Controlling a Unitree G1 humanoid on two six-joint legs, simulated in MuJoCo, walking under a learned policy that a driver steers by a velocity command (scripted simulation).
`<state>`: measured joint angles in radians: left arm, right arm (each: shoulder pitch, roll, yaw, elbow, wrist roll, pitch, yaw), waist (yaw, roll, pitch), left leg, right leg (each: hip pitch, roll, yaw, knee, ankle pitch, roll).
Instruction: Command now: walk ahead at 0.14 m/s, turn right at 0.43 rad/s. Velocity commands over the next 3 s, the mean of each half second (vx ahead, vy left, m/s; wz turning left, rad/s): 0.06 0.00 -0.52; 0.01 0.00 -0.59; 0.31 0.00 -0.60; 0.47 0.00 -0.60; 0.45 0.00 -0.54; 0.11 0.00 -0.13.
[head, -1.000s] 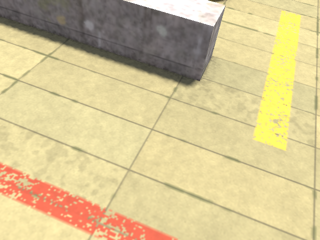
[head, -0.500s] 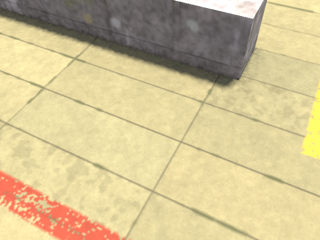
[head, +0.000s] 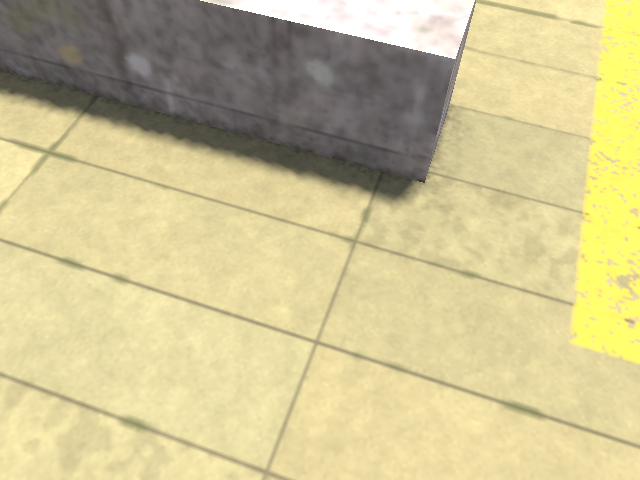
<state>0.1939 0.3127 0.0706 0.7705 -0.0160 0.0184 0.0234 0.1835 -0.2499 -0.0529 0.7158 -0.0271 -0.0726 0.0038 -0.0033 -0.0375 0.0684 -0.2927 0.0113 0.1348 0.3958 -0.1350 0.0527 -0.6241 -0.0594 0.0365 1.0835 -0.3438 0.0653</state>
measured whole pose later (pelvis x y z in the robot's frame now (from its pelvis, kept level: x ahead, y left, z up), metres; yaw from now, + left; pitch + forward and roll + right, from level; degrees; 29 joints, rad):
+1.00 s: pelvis +0.08 -0.02 +0.00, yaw -35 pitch +2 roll +0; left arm 0.18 0.32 0.10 0.62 -0.02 0.08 0.01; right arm 0.15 -0.26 -0.07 0.70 -0.01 0.02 -0.04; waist -0.01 -0.02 0.05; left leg -0.23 0.06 0.09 0.44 -0.24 0.00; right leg -0.49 -0.02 0.03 0.95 -0.41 0.10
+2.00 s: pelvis +0.30 -0.36 -0.01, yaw -70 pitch +1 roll +3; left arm 0.10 0.30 0.05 0.60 -0.02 -0.02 -0.04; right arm 0.32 -0.31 -0.08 0.83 0.01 -0.08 0.00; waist -0.09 -0.03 0.05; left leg 0.06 0.00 0.21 0.24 -0.32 -0.03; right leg -0.67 -0.10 0.01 0.72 -0.05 -0.02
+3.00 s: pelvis +0.40 -0.77 -0.01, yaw -89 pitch -1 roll +0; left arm 0.25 0.24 0.04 0.78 0.02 0.02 0.03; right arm 0.15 -0.24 0.00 0.81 -0.02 -0.02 0.02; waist -0.01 0.01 0.03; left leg -0.30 -0.03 0.02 0.52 -0.20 0.03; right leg -0.23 -0.02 0.07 0.55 -0.31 0.04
